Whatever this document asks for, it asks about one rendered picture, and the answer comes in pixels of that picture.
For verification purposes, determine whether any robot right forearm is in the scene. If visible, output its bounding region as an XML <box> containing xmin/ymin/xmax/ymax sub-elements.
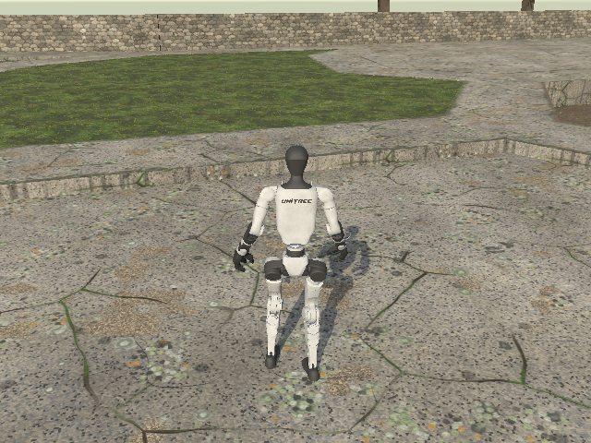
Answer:
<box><xmin>332</xmin><ymin>221</ymin><xmax>346</xmax><ymax>250</ymax></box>

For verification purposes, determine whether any left robot shin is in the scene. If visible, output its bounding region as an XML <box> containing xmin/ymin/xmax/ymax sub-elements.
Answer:
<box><xmin>266</xmin><ymin>297</ymin><xmax>281</xmax><ymax>356</ymax></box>

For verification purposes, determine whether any robot left upper arm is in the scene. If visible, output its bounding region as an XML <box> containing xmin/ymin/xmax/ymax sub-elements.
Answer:
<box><xmin>249</xmin><ymin>186</ymin><xmax>277</xmax><ymax>236</ymax></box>

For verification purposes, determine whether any robot left forearm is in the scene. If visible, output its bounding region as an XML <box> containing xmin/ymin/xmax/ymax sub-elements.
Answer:
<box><xmin>236</xmin><ymin>222</ymin><xmax>258</xmax><ymax>256</ymax></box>

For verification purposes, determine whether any robot right upper arm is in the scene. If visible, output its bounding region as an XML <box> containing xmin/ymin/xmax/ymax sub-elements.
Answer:
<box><xmin>316</xmin><ymin>186</ymin><xmax>341</xmax><ymax>235</ymax></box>

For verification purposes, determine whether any robot left hand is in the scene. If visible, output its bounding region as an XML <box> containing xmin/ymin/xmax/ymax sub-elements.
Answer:
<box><xmin>233</xmin><ymin>250</ymin><xmax>254</xmax><ymax>272</ymax></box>

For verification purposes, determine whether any robot right hand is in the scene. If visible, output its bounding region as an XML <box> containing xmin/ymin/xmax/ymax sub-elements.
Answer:
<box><xmin>327</xmin><ymin>246</ymin><xmax>348</xmax><ymax>262</ymax></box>

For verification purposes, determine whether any robot left thigh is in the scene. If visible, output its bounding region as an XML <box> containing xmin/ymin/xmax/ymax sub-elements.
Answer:
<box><xmin>264</xmin><ymin>257</ymin><xmax>283</xmax><ymax>314</ymax></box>

